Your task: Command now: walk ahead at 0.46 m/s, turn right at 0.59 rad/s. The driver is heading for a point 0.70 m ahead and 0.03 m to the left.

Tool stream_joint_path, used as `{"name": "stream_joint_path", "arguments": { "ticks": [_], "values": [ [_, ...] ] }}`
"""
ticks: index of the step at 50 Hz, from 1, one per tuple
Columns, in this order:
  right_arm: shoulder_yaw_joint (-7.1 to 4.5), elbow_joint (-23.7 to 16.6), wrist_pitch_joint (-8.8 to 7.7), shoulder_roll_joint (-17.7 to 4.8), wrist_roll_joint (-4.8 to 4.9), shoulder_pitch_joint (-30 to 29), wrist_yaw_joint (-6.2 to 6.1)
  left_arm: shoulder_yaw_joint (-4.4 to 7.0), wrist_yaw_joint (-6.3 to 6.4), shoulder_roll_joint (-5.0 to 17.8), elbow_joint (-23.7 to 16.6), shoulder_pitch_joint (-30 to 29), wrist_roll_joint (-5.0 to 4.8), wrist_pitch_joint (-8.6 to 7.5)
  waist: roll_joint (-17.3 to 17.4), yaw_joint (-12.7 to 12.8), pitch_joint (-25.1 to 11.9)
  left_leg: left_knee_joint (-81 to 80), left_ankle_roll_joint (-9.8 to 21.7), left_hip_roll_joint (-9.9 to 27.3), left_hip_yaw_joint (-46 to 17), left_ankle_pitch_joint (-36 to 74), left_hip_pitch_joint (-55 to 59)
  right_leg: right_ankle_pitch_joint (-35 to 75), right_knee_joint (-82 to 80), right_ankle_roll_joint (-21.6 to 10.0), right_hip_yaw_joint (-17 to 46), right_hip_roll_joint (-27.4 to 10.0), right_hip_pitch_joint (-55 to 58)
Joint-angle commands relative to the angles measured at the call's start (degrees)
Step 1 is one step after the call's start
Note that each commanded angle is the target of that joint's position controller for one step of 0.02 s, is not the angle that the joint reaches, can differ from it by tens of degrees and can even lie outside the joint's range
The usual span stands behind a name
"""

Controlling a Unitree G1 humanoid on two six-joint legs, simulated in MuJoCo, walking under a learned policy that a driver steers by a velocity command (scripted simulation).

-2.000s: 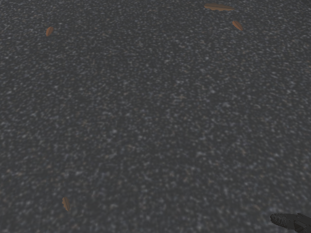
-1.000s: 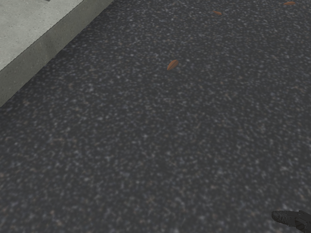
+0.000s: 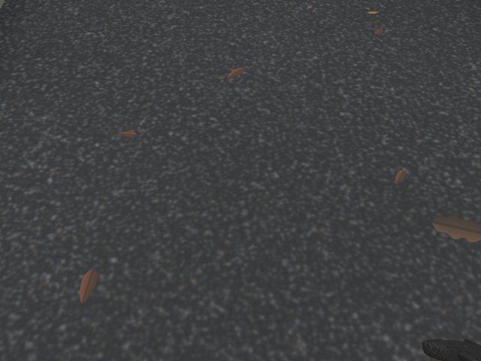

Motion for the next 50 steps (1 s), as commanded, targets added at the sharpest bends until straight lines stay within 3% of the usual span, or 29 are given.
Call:
{"name": "stream_joint_path", "arguments": {
  "ticks": [1,2,3,4,6,9,12,15,18,19,20,21,22,23,25,26,29,31,34,36,37,38,39,40,41,43,44,47,50],
  "values": [
    [-3.27,-0.94,0.42,-8.83,0.34,12.95,-0.53,1.07,0.13,8.19,-5.83,-0.78,-0.46,-1.02,10.23,-7.97,-6.85,-14.95,11.10,23.66,-35.20,-21.27,35.81,2.10,26.32,1.69,-2.00,-4.53,-34.27],
    [-2.60,-1.21,0.79,-7.47,-0.43,10.04,-0.57,1.16,0.39,7.77,-6.37,-4.00,0.42,-0.69,5.96,-7.12,-3.30,-14.46,10.05,21.02,-26.71,-6.99,28.97,5.63,25.53,2.42,-3.37,-5.96,-31.51],
    [-2.11,-0.76,1.03,-6.13,-0.67,8.20,-0.53,1.34,0.43,7.07,-6.99,-5.64,1.19,-0.63,5.54,-5.97,-0.94,-13.97,9.96,18.71,-20.36,8.18,24.11,6.90,23.27,3.03,-3.47,-6.64,-29.58],
    [-1.78,-0.30,0.96,-5.52,-0.92,7.61,-0.53,1.38,0.23,6.01,-7.15,-4.79,1.08,-0.38,7.22,-4.33,-1.10,-13.60,9.69,17.22,-15.33,19.45,21.14,6.84,21.39,3.37,-3.83,-7.52,-26.25],
    [-1.69,1.17,0.73,-5.32,-0.58,7.15,-0.34,0.71,0.16,3.05,-6.73,-3.54,0.75,0.30,8.55,-3.05,-1.90,-13.96,10.57,15.39,-9.08,31.53,18.88,6.17,15.81,4.24,-6.13,-7.03,-23.12],
    [-2.40,3.04,1.44,-8.15,0.11,6.06,-0.80,-0.39,0.10,0.63,-7.45,-5.80,1.40,0.90,7.94,-2.67,-3.96,-14.85,12.19,15.85,-4.69,37.74,18.73,12.12,4.91,5.22,-7.77,-7.16,-20.38],
    [-2.47,4.45,2.62,-9.16,0.85,5.61,-1.25,-0.86,-0.63,0.34,-7.50,-8.97,1.43,0.88,8.10,-3.71,-5.49,-15.23,11.00,14.28,-0.40,35.46,17.43,21.67,-5.70,4.79,-10.02,-6.73,-13.33],
    [-2.46,6.27,3.32,-9.92,1.39,7.37,-1.13,-0.51,-1.13,1.58,-8.47,-12.59,1.53,0.75,7.80,-4.94,-4.99,-13.15,10.29,15.02,-1.03,31.02,19.61,23.34,-12.34,3.49,-10.56,-5.98,-10.85],
    [-2.04,7.41,3.77,-9.26,2.34,6.77,-1.09,0.24,-1.17,2.63,-7.77,-10.78,2.04,0.43,6.67,-2.75,-4.76,-6.90,7.25,13.38,-1.39,23.13,18.48,30.31,-24.42,0.08,-11.77,-4.58,-2.20],
    [-1.38,8.10,3.42,-7.49,1.47,9.14,-0.96,0.96,-0.61,5.36,-7.79,-9.71,2.41,0.41,3.50,-2.87,-6.39,-2.69,4.16,10.50,0.21,17.84,15.75,44.21,-26.15,-1.82,-7.87,-8.26,4.62],
    [-0.29,7.64,2.78,-4.87,-0.84,12.83,-0.60,1.38,0.03,9.05,-8.79,-8.60,3.56,0.76,-4.78,-4.89,-11.55,5.68,0.35,6.13,3.22,-0.46,7.49,65.93,-21.15,-6.97,2.46,-18.80,16.02],
    [0.91,8.42,3.31,-2.31,-0.88,14.58,-0.54,-0.10,0.12,4.33,-8.21,-8.49,3.65,1.16,-10.43,-4.14,-15.31,11.62,-2.36,4.47,1.19,-23.98,3.80,65.89,-21.99,-14.35,8.97,-24.96,17.40],
    [0.39,7.94,4.38,-4.95,0.04,11.51,-0.64,-1.07,-0.42,1.11,-7.32,-8.25,3.11,1.14,-8.84,-2.70,-13.80,15.26,-3.78,5.02,-0.92,-30.35,1.76,56.81,-24.27,-15.26,10.13,-23.81,15.08],
    [-0.15,7.47,5.19,-6.54,0.63,9.62,-0.84,-0.62,-0.78,2.42,-6.05,-7.97,2.42,1.08,-7.74,-2.24,-11.29,17.60,-4.07,5.03,-0.45,-30.16,-1.55,43.00,-26.62,-13.62,9.43,-21.78,13.73],
    [-1.37,7.55,6.39,-9.20,0.61,8.02,-1.37,1.48,-0.66,8.67,-4.90,-7.43,1.11,1.18,-6.28,-1.22,-6.50,23.43,-4.16,5.11,0.60,-25.82,-5.65,14.08,-33.31,-12.38,11.23,-21.30,8.11],
    [-1.56,7.54,6.57,-9.02,0.88,7.72,-1.45,1.52,-0.41,8.74,-4.74,-8.77,1.25,1.07,-6.72,-2.04,-4.52,24.22,-3.83,5.48,0.46,-23.14,-5.11,4.36,-36.02,-11.49,10.98,-20.27,3.85],
    [-1.18,8.50,5.52,-6.03,0.87,8.24,-1.66,1.04,0.01,5.92,-4.34,-11.91,1.40,-0.01,-8.21,-3.82,-2.11,19.05,-2.06,5.25,1.87,-16.74,-0.44,3.14,-39.17,-9.43,5.47,-16.93,-3.26],
    [-0.72,8.90,4.47,-4.53,0.50,7.62,-1.37,1.23,-0.07,5.70,-3.71,-12.37,1.12,-0.56,-7.64,-3.92,-2.57,12.03,-0.81,4.80,2.56,-13.52,4.24,6.24,-38.93,-9.11,2.28,-15.68,-4.89],
    [-0.74,9.67,3.53,-4.84,0.79,8.36,-0.63,1.64,-0.38,6.60,-2.33,-11.61,0.38,-0.33,-6.06,-4.80,-3.16,2.14,0.53,3.58,4.10,-6.81,11.30,4.09,-36.97,-8.97,1.46,-16.05,-6.82],
    [-1.06,11.92,3.44,-5.17,0.73,13.31,-0.53,1.17,-0.42,4.98,-1.76,-11.88,0.40,-0.04,-4.25,-7.39,-2.98,-1.85,1.65,2.22,4.83,-6.32,19.85,-1.15,-32.62,-6.81,-0.09,-13.95,-12.70],
    [-1.30,13.03,3.37,-6.15,0.81,17.33,-0.76,0.31,-0.50,2.23,-2.01,-12.89,0.80,-0.14,-1.01,-9.07,-1.93,-5.94,2.97,5.45,-0.05,-10.75,23.77,-2.11,-25.67,-4.46,-2.49,-11.22,-17.45],
    [-1.74,13.62,3.31,-9.56,0.58,22.09,-1.30,-1.02,-0.83,-2.80,-2.77,-13.79,1.55,-0.54,11.34,-9.78,-2.09,-15.45,6.40,17.34,-16.73,-22.23,27.85,-0.91,-5.52,0.13,-10.32,-5.00,-25.03],
    [-3.26,12.90,3.12,-16.26,-0.58,21.11,-0.74,-0.10,-0.59,0.21,-5.62,-14.68,0.22,-1.46,19.02,-9.15,3.15,-24.49,14.02,25.55,-35.68,-39.71,25.00,-2.50,3.83,0.29,-10.99,-2.78,-37.10],
    [-2.68,11.25,2.40,-13.51,-0.69,16.90,-0.82,0.92,-0.37,4.60,-5.18,-15.10,-0.71,-2.26,14.44,-8.03,6.55,-25.44,14.58,25.33,-36.78,-41.80,22.84,2.38,9.32,-0.32,-7.11,-6.84,-40.19],
    [-1.91,10.51,1.84,-10.55,-0.14,14.19,-0.93,1.38,-0.53,5.77,-4.16,-13.50,-0.49,-2.58,12.50,-6.38,6.72,-24.48,12.45,22.73,-31.38,-36.02,23.66,8.47,9.97,-0.56,-6.61,-8.15,-41.20],
    [-1.43,10.07,1.59,-9.04,0.60,12.88,-0.85,1.53,-0.47,4.80,-2.52,-12.62,1.14,-2.77,9.43,-5.69,4.89,-24.46,9.65,18.75,-22.05,-23.55,24.82,16.00,7.66,0.32,-7.57,-9.84,-39.10],
    [-1.10,10.37,1.50,-8.19,0.47,13.75,-1.00,1.39,-0.53,3.74,-2.28,-13.40,1.37,-2.84,8.69,-5.96,4.11,-24.82,8.99,17.19,-18.18,-17.22,24.53,19.67,6.77,0.94,-8.37,-10.03,-37.23],
    [-0.64,11.71,1.58,-6.90,0.36,16.78,-1.39,0.89,-0.77,1.27,-2.22,-14.81,1.17,-2.76,7.99,-6.46,2.59,-24.96,8.71,14.37,-9.88,-3.03,25.16,27.27,2.22,2.71,-10.58,-9.64,-34.46],
    [-0.64,12.63,1.99,-7.40,0.51,18.76,-1.72,0.07,-1.40,-0.60,-3.41,-19.39,0.82,-2.91,7.89,-7.84,3.49,-25.04,8.40,12.90,-5.03,3.50,23.81,32.41,-6.79,3.56,-12.05,-8.87,-30.20]
  ]
}}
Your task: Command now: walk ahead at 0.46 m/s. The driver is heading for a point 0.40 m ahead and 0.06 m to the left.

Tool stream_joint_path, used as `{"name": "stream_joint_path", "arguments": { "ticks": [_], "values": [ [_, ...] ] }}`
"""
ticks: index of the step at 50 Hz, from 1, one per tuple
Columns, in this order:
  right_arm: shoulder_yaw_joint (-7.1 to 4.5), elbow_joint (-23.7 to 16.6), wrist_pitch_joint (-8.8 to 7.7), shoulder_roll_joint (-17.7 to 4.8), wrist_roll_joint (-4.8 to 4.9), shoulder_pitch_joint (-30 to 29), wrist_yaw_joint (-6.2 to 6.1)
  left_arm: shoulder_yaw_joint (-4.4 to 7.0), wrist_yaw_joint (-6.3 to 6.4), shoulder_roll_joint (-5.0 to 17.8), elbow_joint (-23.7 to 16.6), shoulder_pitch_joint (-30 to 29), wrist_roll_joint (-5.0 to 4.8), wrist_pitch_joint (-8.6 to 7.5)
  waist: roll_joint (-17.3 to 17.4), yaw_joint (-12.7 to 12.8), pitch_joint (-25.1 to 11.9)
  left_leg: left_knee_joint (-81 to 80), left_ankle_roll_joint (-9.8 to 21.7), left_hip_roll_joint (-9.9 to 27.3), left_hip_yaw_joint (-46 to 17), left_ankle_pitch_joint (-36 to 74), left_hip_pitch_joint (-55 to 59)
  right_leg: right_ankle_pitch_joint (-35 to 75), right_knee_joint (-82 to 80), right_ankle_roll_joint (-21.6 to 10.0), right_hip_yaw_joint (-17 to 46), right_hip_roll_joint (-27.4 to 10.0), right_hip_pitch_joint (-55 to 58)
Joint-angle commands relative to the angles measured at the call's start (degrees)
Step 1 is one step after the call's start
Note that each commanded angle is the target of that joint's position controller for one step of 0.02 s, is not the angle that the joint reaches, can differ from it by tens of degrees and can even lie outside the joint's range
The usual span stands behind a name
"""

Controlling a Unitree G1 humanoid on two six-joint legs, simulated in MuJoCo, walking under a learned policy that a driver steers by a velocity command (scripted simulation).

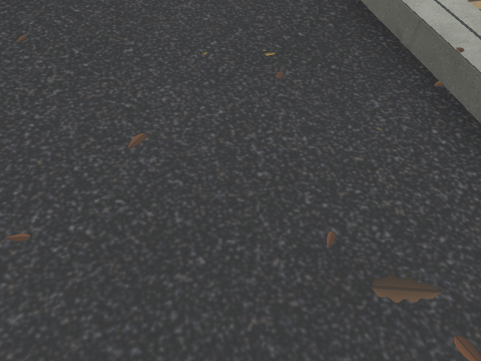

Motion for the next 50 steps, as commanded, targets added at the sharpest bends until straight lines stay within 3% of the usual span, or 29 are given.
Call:
{"name": "stream_joint_path", "arguments": {
  "ticks": [1,5,8,10,11,12,13,14,15,16,17,18,20,22,24,26,31,33,34,35,36,37,38,40,43,47,48,49,50],
  "values": [
    [-1.91,-1.94,-0.38,-9.72,0.23,0.67,-0.58,-0.52,-0.78,0.51,-5.92,-9.93,-0.32,-1.25,8.11,-1.04,5.46,-7.45,6.80,11.04,-6.80,9.70,0.22,5.79,-8.22,0.96,-1.76,0.57,-3.25],
    [-2.26,-0.39,0.46,-10.60,0.74,3.73,-0.64,-1.16,-2.34,0.38,-7.74,-15.56,-0.89,-1.81,7.44,-2.48,8.18,-6.22,7.60,13.57,-6.60,11.49,3.33,5.01,-15.06,0.00,-2.50,1.35,-1.82],
    [-2.91,0.24,1.06,-11.46,1.21,3.62,-0.73,-1.03,-3.09,1.91,-8.35,-15.90,-0.95,-2.24,8.21,-0.65,8.24,-3.01,6.85,15.81,-6.75,19.57,7.12,0.24,-18.21,-2.60,-2.44,2.00,1.18],
    [-3.38,0.07,1.43,-12.53,1.41,2.37,-0.81,0.33,-2.68,4.82,-6.72,-8.82,-0.48,-2.46,9.20,4.29,3.11,6.06,5.64,14.91,-6.16,40.00,6.74,-2.14,-19.83,-4.97,-4.01,5.01,14.33],
    [-3.10,-0.37,1.59,-11.89,1.13,1.37,-0.78,1.77,-2.03,7.60,-3.71,1.35,-0.53,-2.42,8.35,9.39,-3.44,16.66,4.07,12.07,-4.37,43.87,2.38,-0.36,-20.23,-6.85,-4.02,5.10,28.93],
    [-2.16,-2.35,1.34,-9.53,-0.19,0.83,-0.74,2.95,-1.10,11.71,-1.28,13.20,0.33,-2.13,2.38,13.52,-13.57,34.45,2.24,8.66,-3.11,26.84,-11.69,0.18,-16.52,-10.24,7.61,-5.94,49.95],
    [0.27,-2.94,0.21,-0.70,0.32,9.12,-0.25,3.26,-1.35,15.17,0.07,15.09,0.55,-1.82,-14.57,8.86,-23.53,54.20,-1.06,-1.88,-3.39,-17.73,-32.24,-12.03,-23.37,-18.88,34.47,-20.55,67.34],
    [-1.73,-2.11,-0.86,-8.25,2.24,4.92,-0.10,1.85,-1.11,8.95,-0.07,14.47,0.56,-1.64,-9.10,11.38,-20.58,60.68,-0.77,0.50,-10.02,-19.28,-36.86,-19.46,-28.75,-17.34,37.18,-19.46,61.87],
    [-2.85,-4.34,-1.31,-11.19,3.49,-1.20,-0.13,0.96,-0.79,6.75,-0.09,9.81,0.39,-1.82,-7.17,10.57,-9.99,61.37,-0.23,3.09,-8.40,-14.30,-40.08,-17.10,-30.29,-14.26,27.26,-17.24,53.27],
    [-2.87,-4.67,-1.34,-10.26,3.13,-3.75,-0.54,0.49,-0.75,5.31,-0.05,5.93,0.39,-2.08,-3.35,8.67,-5.26,59.21,-0.29,5.66,-7.28,-9.09,-38.09,-11.75,-32.18,-12.72,20.39,-14.90,44.82],
    [-3.17,-4.67,-0.93,-9.26,2.24,-4.61,-0.83,0.09,-0.95,3.58,0.17,3.19,0.63,-2.42,-2.66,7.00,-1.89,56.44,-0.54,7.00,-7.20,-5.73,-35.88,-7.58,-34.22,-11.70,14.93,-12.66,38.43],
    [-3.27,-4.35,-0.08,-7.80,1.92,-3.37,-0.94,-0.19,-1.15,2.67,0.55,1.14,1.35,-2.88,-3.72,4.92,-0.16,54.99,-0.84,7.73,-7.44,-3.68,-31.84,-0.63,-35.80,-11.13,10.27,-10.69,33.43],
    [-3.14,-4.02,1.34,-4.93,1.62,-1.25,-1.14,-0.20,-1.40,2.30,1.90,-0.18,1.61,-3.58,-2.73,2.49,0.86,52.58,-1.75,6.94,-6.67,-4.54,-27.65,16.93,-36.11,-12.15,4.39,-9.78,28.37],
    [-3.06,-5.29,2.20,-3.88,0.94,-2.58,-1.28,0.04,-1.11,3.71,3.42,-0.86,1.66,-3.88,-2.45,1.10,2.26,47.13,-2.82,6.11,-6.02,-2.44,-28.18,27.41,-36.30,-12.80,0.02,-9.68,25.74],
    [-2.48,-6.72,2.18,-3.10,0.08,-5.74,-0.79,0.10,-0.39,4.60,4.43,-1.67,1.44,-3.41,-2.39,1.16,2.27,36.82,-3.22,6.07,-4.43,4.73,-26.39,28.76,-36.32,-12.26,-4.29,-7.63,24.67],
    [-1.78,-7.86,1.78,-2.43,-0.15,-10.51,0.14,0.12,0.27,5.54,5.60,-0.51,1.25,-2.70,-2.19,3.12,1.49,28.05,-3.15,5.10,-2.19,12.07,-23.08,28.48,-36.03,-11.70,-6.33,-6.31,24.99],
    [-2.36,-9.94,1.80,-6.16,-0.45,-14.94,1.04,0.53,0.75,8.17,8.95,1.54,-0.35,-0.81,-1.99,3.60,-0.16,19.17,-1.00,3.43,-2.72,11.76,-20.40,24.73,-29.67,-10.29,-3.54,-9.38,32.37],
    [-3.36,-8.54,1.63,-8.28,-0.98,-11.35,0.83,0.16,0.91,7.10,9.87,1.93,-0.65,-0.12,-0.22,1.41,-1.88,12.17,1.19,1.46,-1.22,17.96,-12.35,21.22,-21.69,-7.26,-4.11,-6.42,32.09],
    [-4.51,-8.23,1.57,-12.45,-1.21,-8.98,0.25,-0.37,0.88,5.70,10.32,5.16,0.66,-0.22,4.93,1.66,-5.13,12.26,3.07,6.04,-5.59,42.24,-4.28,13.52,-13.95,-3.95,-6.41,-2.37,29.10],
    [-4.21,-8.21,2.05,-13.54,-2.44,-7.83,-0.32,-1.85,0.58,1.27,11.29,12.34,1.82,-0.46,13.89,4.81,-11.96,15.16,11.90,16.61,-17.58,57.65,9.40,-11.01,-2.02,-0.09,-6.97,3.13,18.69],
    [-2.90,-7.71,2.51,-8.45,-1.70,-6.92,-0.08,-2.21,0.44,1.44,12.08,11.05,1.30,0.43,15.15,2.66,-16.03,12.66,17.02,20.93,-23.67,54.60,9.10,-35.96,6.06,1.94,-2.02,4.40,16.75],
    [-2.06,-7.77,2.57,-6.69,-0.82,-9.35,0.39,-1.55,0.40,3.82,11.49,8.27,-0.01,1.48,11.86,3.04,-13.65,10.57,15.77,18.90,-21.98,42.18,5.27,-39.30,9.51,2.16,1.02,2.86,14.61],
    [-2.22,-7.88,2.59,-7.21,-0.60,-12.27,0.59,-1.32,0.91,4.20,11.33,6.05,-0.63,2.52,9.50,3.61,-9.84,8.21,13.68,17.12,-20.43,30.06,1.35,-37.48,10.51,2.13,0.99,2.00,12.04],
    [-2.38,-8.77,2.72,-7.83,-0.74,-18.47,0.12,-0.69,2.31,5.00,11.56,3.83,-0.04,4.31,8.15,5.22,-4.47,3.57,10.52,14.77,-17.63,14.85,-8.71,-30.95,6.74,2.79,1.36,0.22,13.81],
    [-2.38,-8.26,3.04,-7.08,-1.47,-21.36,-0.48,-1.05,3.06,2.78,13.48,5.72,0.34,4.96,10.00,6.51,-4.25,1.40,9.01,11.54,-12.86,7.63,-15.83,-23.30,-1.87,2.95,-0.60,1.16,22.12],
    [-1.96,-5.84,3.52,-5.80,0.04,-20.53,-0.98,-1.36,2.17,1.74,15.51,6.18,1.48,4.63,8.35,7.33,-3.66,1.99,5.04,8.22,-9.54,-9.48,-19.09,-8.41,-18.40,0.47,-2.91,2.67,31.31],
    [-1.66,-4.75,3.55,-4.86,-0.11,-18.70,-0.90,-1.38,1.97,2.91,15.10,5.23,2.25,4.57,6.30,6.58,-1.59,2.73,2.23,6.65,-8.65,-13.81,-20.33,-7.06,-21.64,-0.95,-0.39,0.35,31.28],
    [-1.74,-4.49,3.63,-4.98,-0.74,-17.61,-0.79,-1.10,2.13,5.76,14.32,4.04,1.97,4.48,2.13,4.61,0.89,5.33,-0.03,4.13,-6.53,-14.14,-19.81,-11.84,-24.51,-2.89,2.89,-3.11,27.58],
    [-1.60,-4.77,3.84,-3.48,-0.83,-17.49,-1.05,-0.97,1.98,6.53,15.18,1.98,1.19,4.13,-5.50,2.61,2.84,6.96,-1.97,0.89,-2.39,-7.80,-12.90,-25.60,-27.36,-4.47,3.76,-2.70,17.30]
  ]
}}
